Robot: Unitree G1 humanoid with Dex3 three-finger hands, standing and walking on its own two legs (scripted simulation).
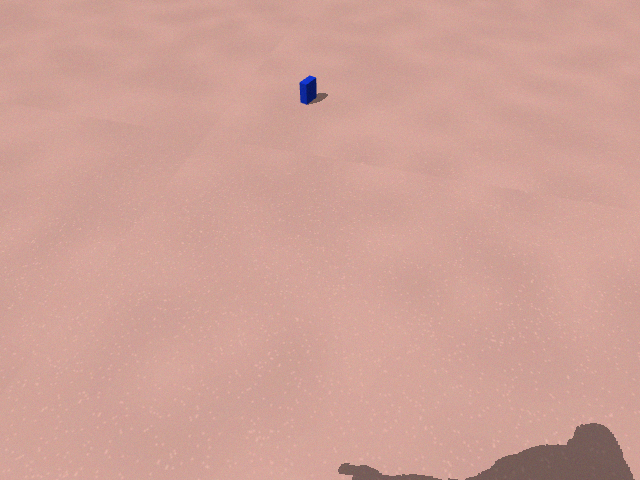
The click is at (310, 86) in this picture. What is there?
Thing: carton on end
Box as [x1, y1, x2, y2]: [300, 76, 316, 104]
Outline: 308,76 300,82 300,101 306,104 316,96 315,77
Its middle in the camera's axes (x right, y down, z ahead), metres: -0.06 -0.91 +2.32
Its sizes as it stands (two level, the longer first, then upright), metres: 0.100 0.048 0.125
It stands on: the floor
